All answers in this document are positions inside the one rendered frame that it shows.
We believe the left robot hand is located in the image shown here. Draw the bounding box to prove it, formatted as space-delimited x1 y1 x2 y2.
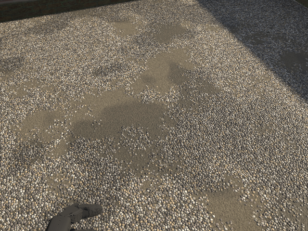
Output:
45 202 103 231

